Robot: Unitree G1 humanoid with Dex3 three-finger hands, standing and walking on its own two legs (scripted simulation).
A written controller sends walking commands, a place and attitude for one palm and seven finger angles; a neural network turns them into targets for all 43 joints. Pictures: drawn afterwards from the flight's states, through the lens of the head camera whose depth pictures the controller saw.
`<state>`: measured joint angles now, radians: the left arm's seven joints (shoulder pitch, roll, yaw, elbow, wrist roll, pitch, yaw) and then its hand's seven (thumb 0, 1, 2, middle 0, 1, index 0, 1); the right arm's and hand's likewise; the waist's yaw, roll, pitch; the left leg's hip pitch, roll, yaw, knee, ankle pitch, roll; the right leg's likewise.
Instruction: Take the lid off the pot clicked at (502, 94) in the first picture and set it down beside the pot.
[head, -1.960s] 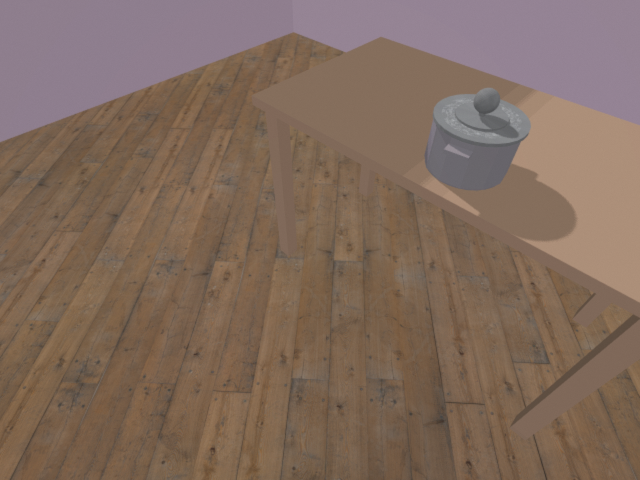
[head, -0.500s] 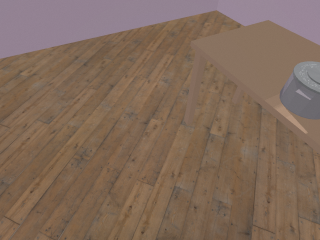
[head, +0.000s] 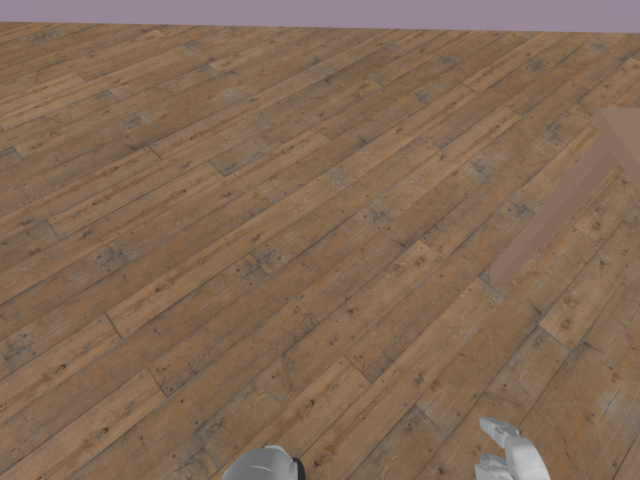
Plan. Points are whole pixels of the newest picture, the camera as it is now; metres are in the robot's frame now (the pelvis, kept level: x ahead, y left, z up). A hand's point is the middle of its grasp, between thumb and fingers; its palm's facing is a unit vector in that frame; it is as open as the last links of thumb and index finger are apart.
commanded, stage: turn to face it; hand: left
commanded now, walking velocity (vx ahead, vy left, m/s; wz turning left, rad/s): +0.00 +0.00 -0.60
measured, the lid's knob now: out of the picture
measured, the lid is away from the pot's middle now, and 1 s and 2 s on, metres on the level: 0.00 0.00 0.00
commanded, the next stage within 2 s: none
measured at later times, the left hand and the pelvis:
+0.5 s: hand (193, 457) +0.14 +0.19 -0.15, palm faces -0.16 -0.97 -0.19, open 7.4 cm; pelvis +0.05 +0.01 +0.02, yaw -13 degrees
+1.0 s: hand (260, 377) +0.26 +0.12 -0.14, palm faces -0.48 -0.84 -0.24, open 7.4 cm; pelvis +0.06 +0.00 +0.02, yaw -32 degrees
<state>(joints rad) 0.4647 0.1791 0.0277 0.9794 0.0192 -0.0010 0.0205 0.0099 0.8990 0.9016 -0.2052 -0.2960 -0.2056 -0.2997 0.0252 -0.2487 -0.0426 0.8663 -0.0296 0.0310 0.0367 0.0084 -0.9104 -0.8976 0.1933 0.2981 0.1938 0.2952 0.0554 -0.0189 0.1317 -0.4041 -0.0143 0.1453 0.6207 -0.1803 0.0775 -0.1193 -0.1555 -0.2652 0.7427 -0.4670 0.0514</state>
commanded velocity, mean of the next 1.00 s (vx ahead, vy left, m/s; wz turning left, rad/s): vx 0.00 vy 0.00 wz -0.60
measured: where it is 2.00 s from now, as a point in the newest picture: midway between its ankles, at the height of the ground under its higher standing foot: outside the picture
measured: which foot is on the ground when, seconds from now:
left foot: down 0.00-0.64, up 0.66-1.00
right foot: down 0.00-0.00, up 0.02-0.62, down 0.64-1.00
